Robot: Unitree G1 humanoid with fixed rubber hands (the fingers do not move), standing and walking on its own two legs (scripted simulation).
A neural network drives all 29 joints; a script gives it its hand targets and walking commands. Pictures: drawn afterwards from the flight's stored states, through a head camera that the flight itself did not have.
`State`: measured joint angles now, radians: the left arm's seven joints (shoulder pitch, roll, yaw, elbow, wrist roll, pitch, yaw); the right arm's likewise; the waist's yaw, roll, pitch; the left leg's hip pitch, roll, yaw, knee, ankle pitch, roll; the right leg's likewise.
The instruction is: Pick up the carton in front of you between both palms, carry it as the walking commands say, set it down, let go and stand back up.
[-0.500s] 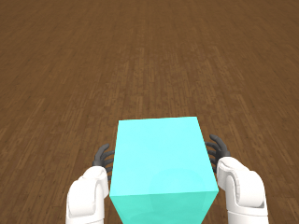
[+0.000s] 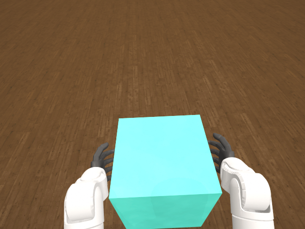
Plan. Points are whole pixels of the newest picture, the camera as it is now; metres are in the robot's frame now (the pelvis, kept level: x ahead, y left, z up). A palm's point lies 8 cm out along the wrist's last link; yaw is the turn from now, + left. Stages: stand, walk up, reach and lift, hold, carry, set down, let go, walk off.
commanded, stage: carry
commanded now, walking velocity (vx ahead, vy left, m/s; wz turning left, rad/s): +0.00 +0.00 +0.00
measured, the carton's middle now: (161, 174) +0.29 +0.00 +0.00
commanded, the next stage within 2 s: none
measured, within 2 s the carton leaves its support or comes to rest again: neither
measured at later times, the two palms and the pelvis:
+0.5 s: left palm (121, 147) +0.36 +0.11 +0.04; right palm (225, 132) +0.38 -0.19 +0.06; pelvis +0.11 -0.05 -0.02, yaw +1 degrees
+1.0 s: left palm (119, 144) +0.39 +0.12 +0.02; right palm (217, 132) +0.40 -0.17 +0.03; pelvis +0.13 -0.03 -0.02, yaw +0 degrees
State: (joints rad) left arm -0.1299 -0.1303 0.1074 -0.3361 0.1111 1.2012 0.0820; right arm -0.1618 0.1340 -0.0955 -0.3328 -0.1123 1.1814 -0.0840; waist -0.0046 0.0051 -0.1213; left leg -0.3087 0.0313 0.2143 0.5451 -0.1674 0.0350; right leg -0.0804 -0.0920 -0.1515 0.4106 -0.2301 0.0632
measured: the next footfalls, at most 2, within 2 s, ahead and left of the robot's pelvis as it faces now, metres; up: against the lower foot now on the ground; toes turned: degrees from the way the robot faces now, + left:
right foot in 0.28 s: +0.12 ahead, -0.14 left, +0.00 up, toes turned +14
left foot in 0.44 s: +0.08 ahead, +0.06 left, +0.00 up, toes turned +3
